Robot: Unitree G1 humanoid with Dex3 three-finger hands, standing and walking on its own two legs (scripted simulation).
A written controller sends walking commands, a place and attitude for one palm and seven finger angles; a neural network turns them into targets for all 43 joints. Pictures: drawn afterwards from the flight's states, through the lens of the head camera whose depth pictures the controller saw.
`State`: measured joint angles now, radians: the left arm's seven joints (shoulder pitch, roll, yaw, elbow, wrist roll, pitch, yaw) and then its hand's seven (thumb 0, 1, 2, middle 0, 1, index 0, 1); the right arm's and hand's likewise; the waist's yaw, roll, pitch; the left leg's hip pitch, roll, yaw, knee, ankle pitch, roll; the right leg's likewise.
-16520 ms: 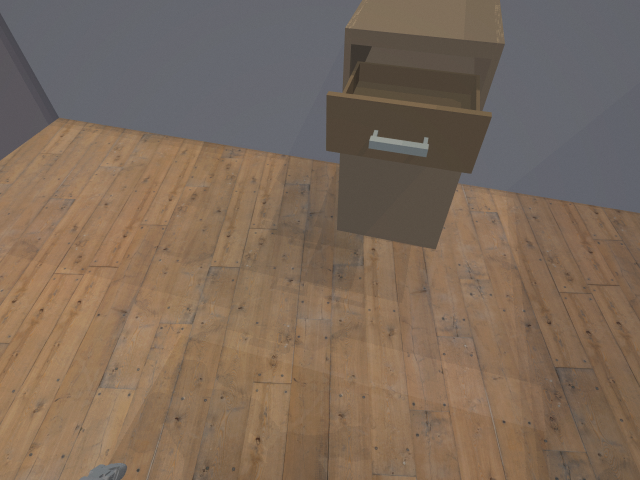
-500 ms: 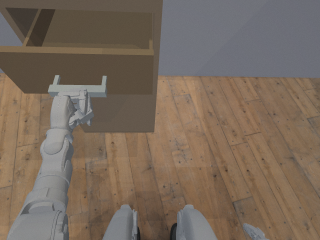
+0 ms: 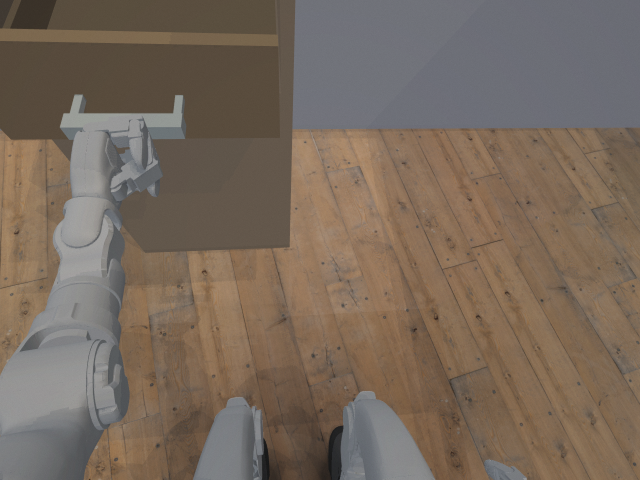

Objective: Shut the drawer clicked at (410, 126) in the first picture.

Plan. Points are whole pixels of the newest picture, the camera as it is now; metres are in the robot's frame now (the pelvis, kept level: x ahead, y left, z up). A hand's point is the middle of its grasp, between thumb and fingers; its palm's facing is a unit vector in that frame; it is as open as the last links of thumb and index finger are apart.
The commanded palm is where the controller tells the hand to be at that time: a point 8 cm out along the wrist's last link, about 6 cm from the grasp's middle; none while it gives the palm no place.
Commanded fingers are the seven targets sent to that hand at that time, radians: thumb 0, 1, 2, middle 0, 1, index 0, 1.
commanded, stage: push the drawer shut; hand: left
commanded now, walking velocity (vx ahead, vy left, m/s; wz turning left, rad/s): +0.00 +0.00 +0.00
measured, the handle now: (128, 114) +0.56 +0.22 +0.05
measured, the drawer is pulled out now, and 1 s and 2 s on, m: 0.10 0.00 0.00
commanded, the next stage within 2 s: pull the fist back off the drawer in 1.12 s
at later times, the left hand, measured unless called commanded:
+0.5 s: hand (152, 124) +0.54 +0.19 +0.05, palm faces +0.01 -1.00 -0.03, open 3.1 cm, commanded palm +0.54 +0.22 +0.05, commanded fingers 0.00 0.90 0.90 -1.40 -1.60 -1.40 -1.60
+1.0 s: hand (152, 98) +0.59 +0.19 +0.05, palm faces +0.02 -1.00 -0.03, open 3.2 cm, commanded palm +0.60 +0.20 +0.05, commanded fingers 0.00 0.90 0.90 -1.40 -1.60 -1.40 -1.60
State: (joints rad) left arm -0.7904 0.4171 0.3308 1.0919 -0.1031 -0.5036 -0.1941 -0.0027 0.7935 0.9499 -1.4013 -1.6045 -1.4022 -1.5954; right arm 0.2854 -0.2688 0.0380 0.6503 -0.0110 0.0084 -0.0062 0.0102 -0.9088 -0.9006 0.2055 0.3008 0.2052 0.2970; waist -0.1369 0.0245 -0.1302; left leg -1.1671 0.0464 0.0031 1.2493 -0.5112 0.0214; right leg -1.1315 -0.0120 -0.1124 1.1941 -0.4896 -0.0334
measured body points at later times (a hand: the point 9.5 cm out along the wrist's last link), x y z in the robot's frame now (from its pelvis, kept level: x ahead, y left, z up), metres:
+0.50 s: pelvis +0.00 +0.01 -0.01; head +0.17 +0.03 +0.41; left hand +0.54 +0.24 +0.05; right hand +0.00 -0.26 -0.12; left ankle +0.04 +0.11 -0.63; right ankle +0.04 -0.11 -0.63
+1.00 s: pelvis +0.00 +0.02 -0.02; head +0.19 +0.05 +0.38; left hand +0.58 +0.25 +0.05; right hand -0.04 -0.24 -0.11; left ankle +0.04 +0.11 -0.63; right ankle +0.04 -0.11 -0.63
